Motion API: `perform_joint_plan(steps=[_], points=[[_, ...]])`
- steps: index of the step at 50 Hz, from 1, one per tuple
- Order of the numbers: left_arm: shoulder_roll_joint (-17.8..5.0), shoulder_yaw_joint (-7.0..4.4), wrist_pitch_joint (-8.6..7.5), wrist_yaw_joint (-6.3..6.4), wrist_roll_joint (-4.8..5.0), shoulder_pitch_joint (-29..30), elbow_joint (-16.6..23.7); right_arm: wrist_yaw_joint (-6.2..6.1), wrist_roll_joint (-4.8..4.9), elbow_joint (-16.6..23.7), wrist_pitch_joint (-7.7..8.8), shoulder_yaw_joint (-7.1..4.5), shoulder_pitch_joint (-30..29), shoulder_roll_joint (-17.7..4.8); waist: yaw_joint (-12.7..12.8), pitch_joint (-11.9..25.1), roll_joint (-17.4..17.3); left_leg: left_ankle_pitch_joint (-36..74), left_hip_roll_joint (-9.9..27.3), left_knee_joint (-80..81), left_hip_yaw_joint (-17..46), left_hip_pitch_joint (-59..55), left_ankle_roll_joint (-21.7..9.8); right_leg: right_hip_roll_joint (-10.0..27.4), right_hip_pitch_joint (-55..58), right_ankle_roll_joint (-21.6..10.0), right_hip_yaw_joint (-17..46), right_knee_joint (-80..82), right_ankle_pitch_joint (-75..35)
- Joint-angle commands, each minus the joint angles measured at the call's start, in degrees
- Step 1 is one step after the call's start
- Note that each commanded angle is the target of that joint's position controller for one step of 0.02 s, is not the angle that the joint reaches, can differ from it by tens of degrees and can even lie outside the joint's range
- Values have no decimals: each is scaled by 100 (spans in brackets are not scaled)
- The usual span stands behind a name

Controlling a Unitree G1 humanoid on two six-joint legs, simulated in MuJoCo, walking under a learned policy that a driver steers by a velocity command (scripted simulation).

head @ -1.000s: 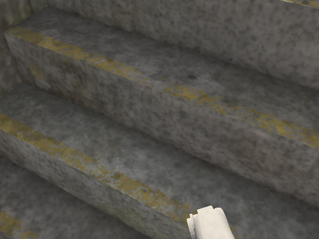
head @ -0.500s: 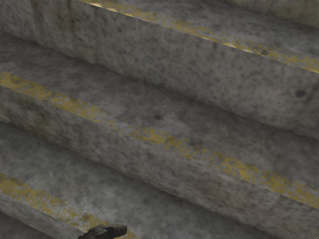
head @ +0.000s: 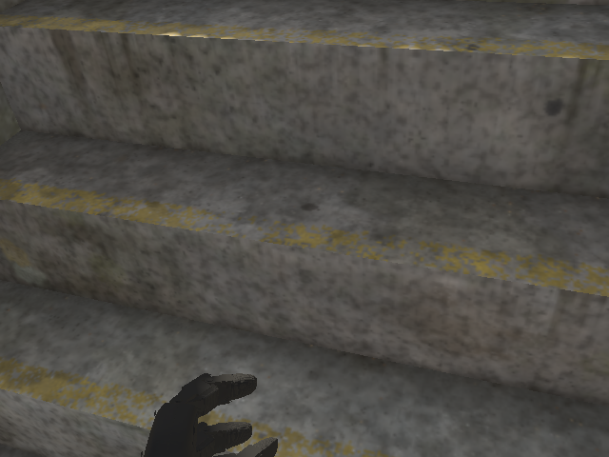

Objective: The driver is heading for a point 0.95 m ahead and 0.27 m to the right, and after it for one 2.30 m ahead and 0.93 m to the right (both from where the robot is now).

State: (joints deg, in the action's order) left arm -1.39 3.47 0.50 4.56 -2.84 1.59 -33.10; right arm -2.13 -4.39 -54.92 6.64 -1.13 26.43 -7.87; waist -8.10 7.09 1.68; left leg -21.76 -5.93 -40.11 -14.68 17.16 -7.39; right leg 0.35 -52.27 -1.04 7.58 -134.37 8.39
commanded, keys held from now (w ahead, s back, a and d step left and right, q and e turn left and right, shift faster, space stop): w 1.00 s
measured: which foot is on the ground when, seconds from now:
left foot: down 0.00-0.50, up 0.52-0.86, down 0.88-1.00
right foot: up 0.00-0.52, down 0.54-0.80, up 0.82-1.00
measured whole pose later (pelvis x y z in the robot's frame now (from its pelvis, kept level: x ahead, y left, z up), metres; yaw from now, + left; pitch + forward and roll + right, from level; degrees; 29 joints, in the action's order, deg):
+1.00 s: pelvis -0.18 -0.17 +0.00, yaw +2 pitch -3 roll -1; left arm -6.8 -0.8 3.6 7.1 -0.7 -3.8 -33.9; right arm -0.3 -2.9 -48.1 -0.4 0.1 10.4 -7.8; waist 0.4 2.5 4.9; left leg -22.1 -2.1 -43.9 -9.0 20.1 -7.2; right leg -7.1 -54.6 5.3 -3.1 -131.8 20.8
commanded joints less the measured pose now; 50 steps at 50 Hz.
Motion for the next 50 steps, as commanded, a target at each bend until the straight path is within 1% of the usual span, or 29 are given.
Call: perform_joint_plan(steps=[1,3,6,11,15,17,20,22,24,25,26,27,28,29,30,31,33,36,39,40,41,43,44,45,46,47,48,49,50], points=[[-1016,-562,55,-143,163,1001,634,-147,-3,368,119,-275,-153,-772,464,-1650,992,-2066,2711,2927,4331,302,-757,423,-1231,-48,-468,805,-437],[-595,-462,-44,-90,276,714,570,-16,7,159,154,-374,150,-833,311,-1367,15,-1803,2629,2845,3798,-339,-979,390,-1554,-293,-743,502,128],[-593,-486,-221,-155,209,779,622,-9,75,9,215,-490,421,-911,98,-882,-704,-1146,2507,2926,3151,-1408,-923,595,-1630,-368,-661,1329,960],[-365,-404,-304,-278,280,885,649,-86,120,-58,157,-405,595,-592,95,-406,-707,-846,2738,3037,2829,-2349,-808,593,-2959,-428,-464,-280,2047],[-474,-362,-278,-205,237,846,855,41,35,159,241,-448,216,-945,332,-393,-432,-1069,2932,3214,2492,-1692,-615,777,-3143,-286,-458,-418,2139],[-392,-331,-190,-190,270,972,981,70,55,70,184,-441,97,-875,517,-528,-858,-982,2885,3388,2335,-1175,-599,884,-3000,-334,-376,-386,1887],[-399,-229,-42,-109,310,1232,1109,108,3,164,13,-548,-371,-1103,736,-646,-1137,-808,2555,3828,1821,-553,-581,944,-2390,-399,-684,777,1961],[-404,-141,49,-90,332,11,832,104,199,666,32,-536,-1278,-1417,1447,-149,-906,779,2196,4130,864,815,-348,799,564,-617,-798,3164,2303],[-620,-212,215,50,424,-354,690,190,353,905,-50,-638,-1309,-1834,1434,146,-1190,2765,1969,3645,710,898,-485,217,2524,-373,-1225,5159,3690],[-632,-245,86,118,453,6,338,260,469,825,-213,-511,-293,-1111,550,622,-217,4387,1663,2690,926,570,-512,-384,2945,-331,-1697,5379,4007],[-1082,-498,51,185,424,-565,101,357,442,911,-251,-464,109,-911,448,1355,429,4122,1214,1346,1111,1675,-203,215,4221,-600,-74,6088,4764],[-1734,-702,245,256,150,-2124,-198,587,405,850,-335,-517,-156,-1048,1253,2296,1817,1237,893,-666,1272,1388,-230,669,3913,-785,1589,7638,6145],[-2256,-849,383,400,149,-1947,93,707,325,1402,-361,-494,-1368,-694,1673,2233,2977,-202,106,-3491,2661,2225,73,874,3342,-658,3692,10273,7950],[-2371,-845,308,498,213,-1101,346,654,15,1733,-506,-361,-1846,-2,1257,1674,2681,293,-169,-5666,3723,3065,366,1088,2519,-389,4408,10912,7889],[-2290,-850,273,442,218,-493,167,625,-98,1802,-636,-289,-1564,111,506,1305,1633,867,-11,-6779,3480,3216,685,1340,1809,-314,4632,10719,7884],[-1829,-723,259,348,157,244,-73,482,-173,1683,-756,-130,-843,235,-325,814,1525,1203,203,-7022,2689,3039,925,1276,955,-513,3277,9660,7330],[-1049,-520,19,-5,149,635,-196,451,-21,942,-876,-161,191,-290,-544,298,605,771,269,-6612,1860,2218,1138,1220,28,-309,1143,8548,6163],[-1180,-499,-199,-99,-44,1414,-16,528,281,844,-1050,-197,140,-706,-564,-373,430,556,128,-5453,1315,1031,903,1237,-1173,-61,-119,7962,5499],[-1173,-507,-206,21,212,2038,325,703,517,792,-1094,-163,760,-666,-849,-396,533,591,554,-1925,974,0,4,895,-824,691,-765,7181,4045],[-995,-517,-135,209,307,1432,238,609,305,648,-1095,-128,333,-545,-440,-726,130,1275,664,159,621,-2,-299,480,-509,742,-953,6526,3782],[-754,-529,80,418,329,194,-153,644,336,712,-998,18,-876,-75,317,-667,-376,2056,1120,1353,1255,118,-358,208,52,376,-843,4955,3749],[-304,-686,452,657,530,-1376,-465,612,304,1155,-930,277,-2891,15,1459,-317,-1284,4484,1971,3006,2139,319,-588,-1153,766,430,-700,905,3216],[7,-478,505,605,465,-1123,-310,620,80,1076,-1023,332,-2581,69,1273,-343,-1012,4128,1469,2096,1227,-71,-294,-1703,-241,260,-622,-701,3607],[310,-306,530,448,842,-439,337,661,-365,1135,-800,352,-1958,-39,1392,-826,-1342,5074,1178,440,1083,136,111,-1579,-1105,321,-940,-1533,3509],[-31,-288,323,443,671,-36,639,637,-201,890,-727,213,-1316,-352,1207,-1045,-1221,5499,1509,410,1529,-544,45,-1341,-2197,555,-939,-1299,2959],[-754,-450,152,455,246,241,876,481,-2,954,-676,-97,-1585,-1051,1003,-1045,-1599,2741,2173,1716,2256,-9,-175,-967,-2262,699,-1334,-1052,1462],[-1250,-589,88,367,36,117,667,209,110,1200,-510,-98,-1997,-854,1044,-887,-1408,871,2382,2178,3226,103,-573,-515,-1709,697,-978,-654,814],[-1516,-639,153,204,150,330,786,-92,307,1506,-413,-77,-2475,-966,1045,-630,-1009,4,2599,2452,3709,-215,-729,-136,-1216,696,-571,373,628],[-1670,-624,239,-20,-53,294,901,-282,338,1849,-361,-61,-2922,-1013,1109,-462,-379,-437,2426,1908,3614,-368,-559,141,-613,727,-264,2385,136]])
